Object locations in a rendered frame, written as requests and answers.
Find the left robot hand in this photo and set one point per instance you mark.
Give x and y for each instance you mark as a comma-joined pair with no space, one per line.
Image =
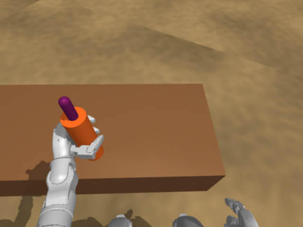
64,146

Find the right robot hand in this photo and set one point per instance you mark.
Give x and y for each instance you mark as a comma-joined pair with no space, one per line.
245,217

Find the bottle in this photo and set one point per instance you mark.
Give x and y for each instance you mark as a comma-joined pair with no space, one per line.
78,125

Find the left robot arm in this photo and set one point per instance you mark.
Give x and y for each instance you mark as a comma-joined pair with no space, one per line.
59,204

